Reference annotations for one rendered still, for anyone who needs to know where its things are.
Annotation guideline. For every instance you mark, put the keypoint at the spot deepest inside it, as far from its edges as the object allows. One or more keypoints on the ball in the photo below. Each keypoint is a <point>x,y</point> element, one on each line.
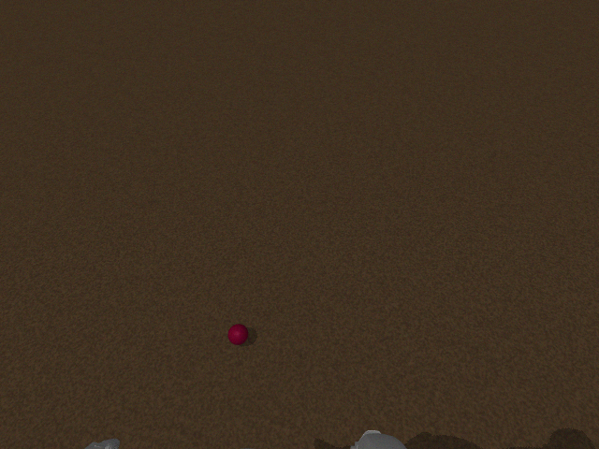
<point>238,334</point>

